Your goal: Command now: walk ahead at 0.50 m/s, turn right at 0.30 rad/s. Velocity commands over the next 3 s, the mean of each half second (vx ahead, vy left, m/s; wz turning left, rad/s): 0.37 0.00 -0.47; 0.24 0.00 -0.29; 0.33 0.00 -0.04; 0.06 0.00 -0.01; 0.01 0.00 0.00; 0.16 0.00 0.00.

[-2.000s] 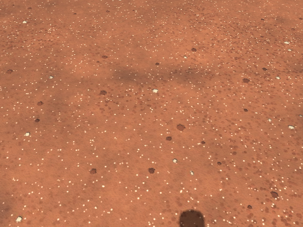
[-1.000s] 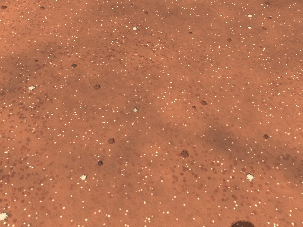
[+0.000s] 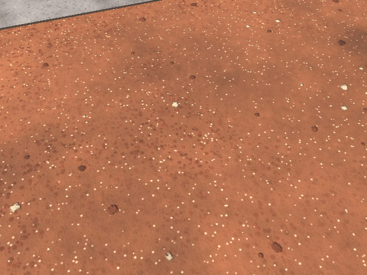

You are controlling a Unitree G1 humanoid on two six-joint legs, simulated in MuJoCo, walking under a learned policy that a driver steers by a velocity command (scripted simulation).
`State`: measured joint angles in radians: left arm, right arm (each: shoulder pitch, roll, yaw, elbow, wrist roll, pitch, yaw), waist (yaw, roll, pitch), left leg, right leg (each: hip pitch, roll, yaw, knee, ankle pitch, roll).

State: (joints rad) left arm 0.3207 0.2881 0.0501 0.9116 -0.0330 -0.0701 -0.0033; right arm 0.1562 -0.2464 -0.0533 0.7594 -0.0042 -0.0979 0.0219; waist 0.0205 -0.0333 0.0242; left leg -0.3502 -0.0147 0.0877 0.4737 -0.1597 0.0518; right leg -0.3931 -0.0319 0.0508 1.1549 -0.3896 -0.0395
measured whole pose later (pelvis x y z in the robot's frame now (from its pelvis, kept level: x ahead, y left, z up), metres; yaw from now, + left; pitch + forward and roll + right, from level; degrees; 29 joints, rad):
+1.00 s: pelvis +0.36 -0.05 +0.00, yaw -24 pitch +3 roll -1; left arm 0.22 0.28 0.05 0.70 -0.02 -0.04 -0.01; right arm 0.32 -0.26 -0.05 0.80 -0.01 -0.08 0.00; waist -0.03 -0.04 -0.07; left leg -0.25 0.01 -0.01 0.50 -0.30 0.02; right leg -0.48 0.06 0.05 0.89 -0.41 -0.05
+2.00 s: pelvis +0.59 -0.19 +0.00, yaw -24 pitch -1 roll -1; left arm 0.17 0.23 0.03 0.96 0.00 0.00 0.01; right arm 0.18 -0.22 -0.03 0.87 -0.01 -0.01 -0.03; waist 0.01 0.01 0.04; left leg -0.24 0.02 -0.01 0.54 -0.28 -0.01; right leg -0.20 0.00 -0.03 0.51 -0.29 -0.01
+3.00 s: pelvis +0.66 -0.18 +0.00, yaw -24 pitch +1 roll +0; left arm 0.29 0.26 0.05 1.08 -0.04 -0.05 0.01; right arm 0.32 -0.22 -0.05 1.09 0.01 -0.10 0.00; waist -0.02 -0.04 -0.02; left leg -0.23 0.00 0.07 0.56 -0.34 0.06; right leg -0.33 -0.02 0.02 0.92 -0.46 -0.05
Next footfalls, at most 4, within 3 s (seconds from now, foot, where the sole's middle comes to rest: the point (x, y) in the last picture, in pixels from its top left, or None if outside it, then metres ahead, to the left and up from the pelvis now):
0.40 right None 0.35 -0.16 -0.77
0.90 left None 0.42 0.05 -0.77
1.32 right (272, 249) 0.57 -0.30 -0.77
1.66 left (212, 219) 0.69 -0.09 -0.77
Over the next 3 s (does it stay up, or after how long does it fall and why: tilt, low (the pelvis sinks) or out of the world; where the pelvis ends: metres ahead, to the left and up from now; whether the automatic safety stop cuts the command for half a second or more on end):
stays up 0.66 -0.18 0.00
